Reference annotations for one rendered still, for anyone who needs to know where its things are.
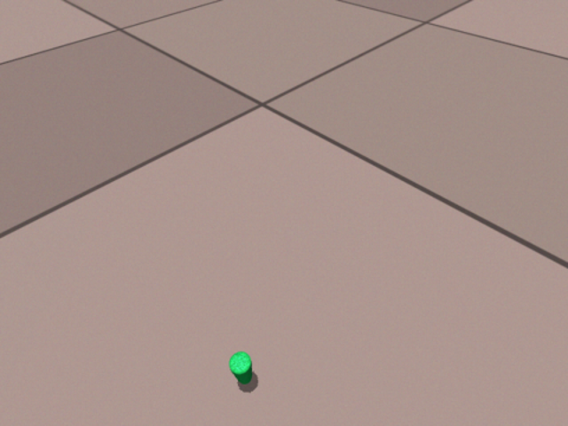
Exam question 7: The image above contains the cup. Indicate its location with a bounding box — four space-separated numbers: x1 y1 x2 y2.
229 351 252 384

